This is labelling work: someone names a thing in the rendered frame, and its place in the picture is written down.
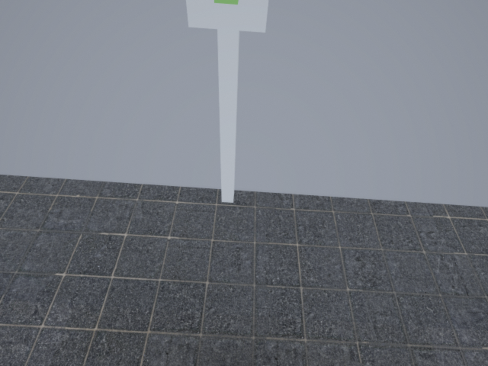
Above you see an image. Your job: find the panel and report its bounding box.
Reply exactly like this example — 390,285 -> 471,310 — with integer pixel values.
186,0 -> 268,203

